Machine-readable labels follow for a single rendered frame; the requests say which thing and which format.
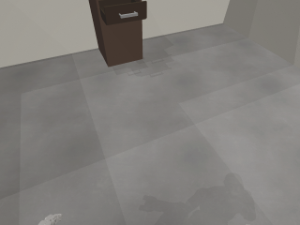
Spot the drawer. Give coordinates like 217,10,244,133
98,0,147,25

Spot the cabinet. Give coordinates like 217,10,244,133
88,0,143,67

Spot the robot left hand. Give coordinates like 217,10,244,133
38,214,63,225

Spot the handle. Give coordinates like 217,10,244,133
119,11,138,19

